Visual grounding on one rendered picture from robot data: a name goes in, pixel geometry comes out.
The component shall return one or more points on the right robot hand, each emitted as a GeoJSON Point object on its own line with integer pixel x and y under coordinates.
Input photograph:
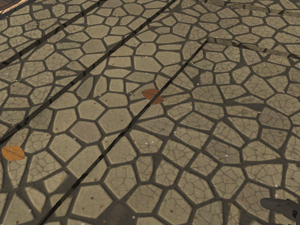
{"type": "Point", "coordinates": [288, 208]}

